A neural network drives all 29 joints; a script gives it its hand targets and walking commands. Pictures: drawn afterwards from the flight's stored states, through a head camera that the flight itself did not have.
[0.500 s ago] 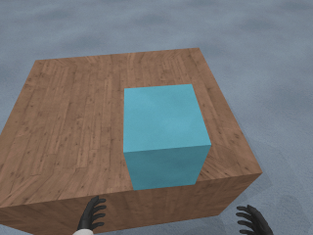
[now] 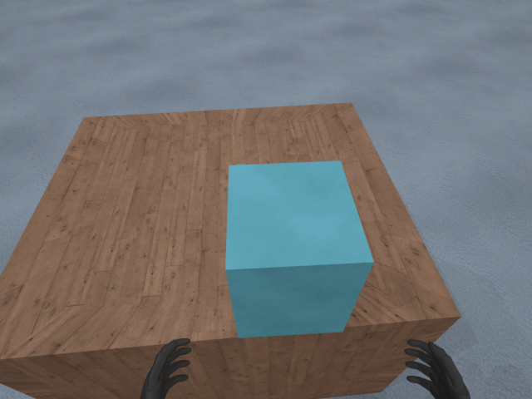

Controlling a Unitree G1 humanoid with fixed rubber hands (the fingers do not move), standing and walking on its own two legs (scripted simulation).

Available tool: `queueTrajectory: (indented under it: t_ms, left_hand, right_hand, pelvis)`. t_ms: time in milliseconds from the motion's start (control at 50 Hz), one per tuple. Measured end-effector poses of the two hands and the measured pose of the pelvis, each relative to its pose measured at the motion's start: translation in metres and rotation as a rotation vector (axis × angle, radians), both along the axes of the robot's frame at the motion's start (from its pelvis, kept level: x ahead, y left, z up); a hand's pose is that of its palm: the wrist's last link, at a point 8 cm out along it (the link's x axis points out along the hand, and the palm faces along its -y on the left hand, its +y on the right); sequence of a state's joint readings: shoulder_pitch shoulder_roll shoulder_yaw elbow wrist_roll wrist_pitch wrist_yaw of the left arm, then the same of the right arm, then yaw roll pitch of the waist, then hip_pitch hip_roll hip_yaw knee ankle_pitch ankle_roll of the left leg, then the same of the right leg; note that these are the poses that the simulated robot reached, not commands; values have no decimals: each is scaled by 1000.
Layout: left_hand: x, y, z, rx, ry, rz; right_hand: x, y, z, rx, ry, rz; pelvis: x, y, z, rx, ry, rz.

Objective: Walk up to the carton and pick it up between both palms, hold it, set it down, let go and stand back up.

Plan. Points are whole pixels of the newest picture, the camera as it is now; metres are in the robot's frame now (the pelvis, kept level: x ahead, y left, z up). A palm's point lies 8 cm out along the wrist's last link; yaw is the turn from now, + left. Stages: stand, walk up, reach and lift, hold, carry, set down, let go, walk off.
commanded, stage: reach and lift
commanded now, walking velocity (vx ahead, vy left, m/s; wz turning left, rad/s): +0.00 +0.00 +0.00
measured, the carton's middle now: (288, 251) +0.37 -0.01 -0.03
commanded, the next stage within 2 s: none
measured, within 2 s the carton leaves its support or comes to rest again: neither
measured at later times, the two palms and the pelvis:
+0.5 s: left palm (168, 369) +0.18 +0.17 -0.05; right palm (440, 363) +0.19 -0.23 -0.05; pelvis -0.02 -0.01 -0.01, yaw +1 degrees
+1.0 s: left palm (170, 304) +0.26 +0.17 +0.01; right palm (438, 298) +0.26 -0.23 +0.01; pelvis -0.01 -0.01 +0.00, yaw +0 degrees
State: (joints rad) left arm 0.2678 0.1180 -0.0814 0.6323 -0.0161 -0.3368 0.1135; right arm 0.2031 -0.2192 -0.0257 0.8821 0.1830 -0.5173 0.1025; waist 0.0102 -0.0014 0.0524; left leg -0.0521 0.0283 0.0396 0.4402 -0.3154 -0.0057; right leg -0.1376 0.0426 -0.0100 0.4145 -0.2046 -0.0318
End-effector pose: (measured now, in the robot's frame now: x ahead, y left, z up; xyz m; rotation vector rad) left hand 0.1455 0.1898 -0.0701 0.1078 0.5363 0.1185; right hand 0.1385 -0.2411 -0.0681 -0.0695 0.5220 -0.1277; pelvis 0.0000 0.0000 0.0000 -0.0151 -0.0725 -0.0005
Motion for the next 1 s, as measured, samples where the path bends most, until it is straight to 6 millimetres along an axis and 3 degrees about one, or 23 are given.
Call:
queueTrajectory:
  t_ms: [120,500,1000]
  left_hand:
    - [0,-3,3,-13,-57,13]
    - [35,-17,22,-42,-213,36]
    - [110,-18,80,-47,-250,35]
  right_hand:
    - [7,-1,4,9,-54,11]
    - [48,8,18,46,-185,49]
    - [121,9,81,56,-242,61]
  pelvis:
    - [-6,-1,-3,6,6,7]
    - [-22,-12,-8,22,40,25]
    - [-8,-10,5,17,69,8]
